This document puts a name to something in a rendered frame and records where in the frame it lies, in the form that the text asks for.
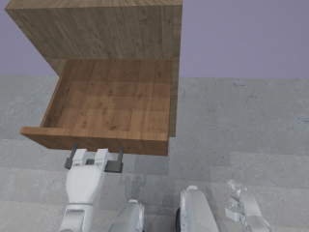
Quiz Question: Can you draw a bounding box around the robot left thigh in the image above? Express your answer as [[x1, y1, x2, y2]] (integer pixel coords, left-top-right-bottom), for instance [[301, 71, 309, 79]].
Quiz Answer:
[[106, 201, 145, 232]]

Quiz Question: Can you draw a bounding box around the right robot hand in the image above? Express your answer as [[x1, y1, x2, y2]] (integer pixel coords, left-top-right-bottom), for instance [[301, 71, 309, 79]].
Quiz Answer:
[[224, 179, 262, 224]]

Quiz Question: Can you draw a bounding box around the drawer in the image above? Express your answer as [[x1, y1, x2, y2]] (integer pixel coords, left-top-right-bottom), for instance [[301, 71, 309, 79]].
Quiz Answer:
[[19, 59, 173, 157]]

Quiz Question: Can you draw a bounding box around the robot thigh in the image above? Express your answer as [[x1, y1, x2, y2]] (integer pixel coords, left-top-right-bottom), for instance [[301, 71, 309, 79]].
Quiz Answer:
[[180, 188, 219, 232], [106, 201, 145, 232]]

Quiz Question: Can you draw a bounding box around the handle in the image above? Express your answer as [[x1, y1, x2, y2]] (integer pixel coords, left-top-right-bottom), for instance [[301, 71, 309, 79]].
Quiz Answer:
[[64, 143, 125, 173]]

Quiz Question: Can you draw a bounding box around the cabinet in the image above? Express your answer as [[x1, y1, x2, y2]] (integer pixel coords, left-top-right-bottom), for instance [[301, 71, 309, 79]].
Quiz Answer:
[[4, 0, 183, 137]]

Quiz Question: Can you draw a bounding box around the robot left forearm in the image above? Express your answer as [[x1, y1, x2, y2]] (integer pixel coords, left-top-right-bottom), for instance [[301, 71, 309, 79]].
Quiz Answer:
[[58, 202, 95, 232]]

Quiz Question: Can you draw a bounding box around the left robot hand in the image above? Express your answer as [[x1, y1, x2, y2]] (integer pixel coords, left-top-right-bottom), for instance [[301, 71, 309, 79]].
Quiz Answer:
[[66, 148, 113, 204]]

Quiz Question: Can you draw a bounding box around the robot right thigh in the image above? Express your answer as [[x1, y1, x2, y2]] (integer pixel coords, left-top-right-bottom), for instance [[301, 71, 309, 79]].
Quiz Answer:
[[180, 188, 219, 232]]

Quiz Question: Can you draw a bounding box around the robot right forearm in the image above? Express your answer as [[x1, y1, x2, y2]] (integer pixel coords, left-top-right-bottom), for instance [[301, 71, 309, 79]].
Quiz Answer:
[[244, 215, 274, 232]]

